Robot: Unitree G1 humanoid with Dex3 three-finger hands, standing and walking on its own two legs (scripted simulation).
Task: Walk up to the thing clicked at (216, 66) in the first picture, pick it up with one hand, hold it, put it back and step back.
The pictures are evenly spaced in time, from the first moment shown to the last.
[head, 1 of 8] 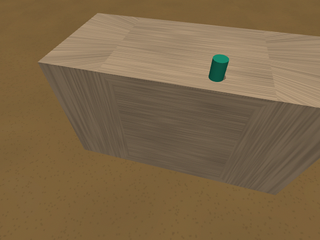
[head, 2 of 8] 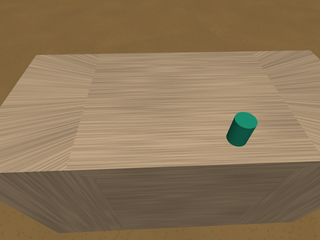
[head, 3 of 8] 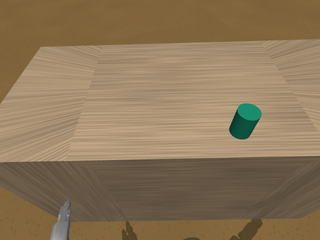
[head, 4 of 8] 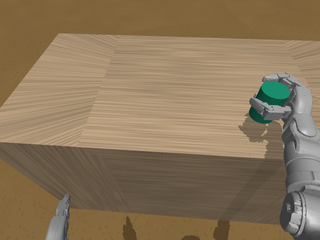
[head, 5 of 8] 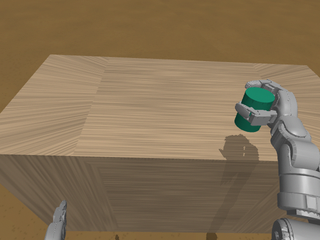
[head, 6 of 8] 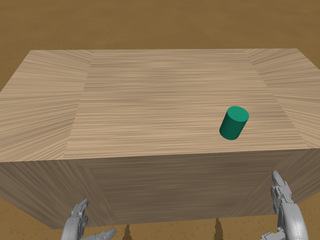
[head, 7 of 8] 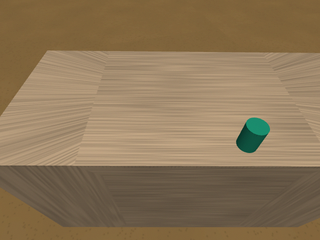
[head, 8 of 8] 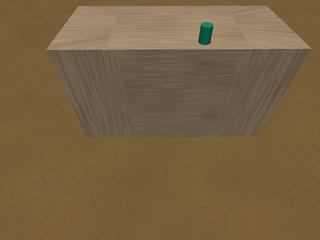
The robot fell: no
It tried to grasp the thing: yes
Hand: right
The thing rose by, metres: 0.23
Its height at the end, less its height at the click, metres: +0.00
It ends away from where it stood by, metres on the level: 0.02
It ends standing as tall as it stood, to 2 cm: yes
